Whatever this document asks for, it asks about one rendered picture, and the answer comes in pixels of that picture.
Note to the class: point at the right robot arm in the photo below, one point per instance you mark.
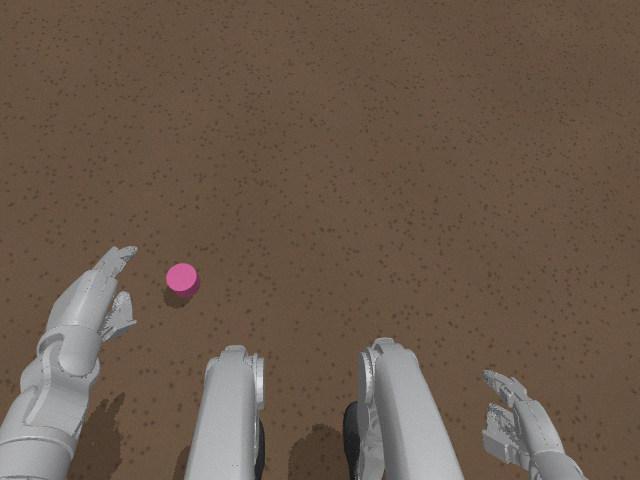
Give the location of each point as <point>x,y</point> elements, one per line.
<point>554,466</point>

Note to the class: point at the left robot arm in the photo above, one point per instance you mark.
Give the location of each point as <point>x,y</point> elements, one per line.
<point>40,433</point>

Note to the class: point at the right robot foot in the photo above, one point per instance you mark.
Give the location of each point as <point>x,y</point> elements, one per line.
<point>351,439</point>

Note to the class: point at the right robot hand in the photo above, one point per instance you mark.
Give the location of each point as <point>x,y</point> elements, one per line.
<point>524,433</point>

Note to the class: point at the left robot hand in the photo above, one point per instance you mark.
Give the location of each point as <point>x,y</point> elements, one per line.
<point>86,302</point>

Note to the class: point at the tin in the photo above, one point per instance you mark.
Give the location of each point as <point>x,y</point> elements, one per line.
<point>183,280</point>

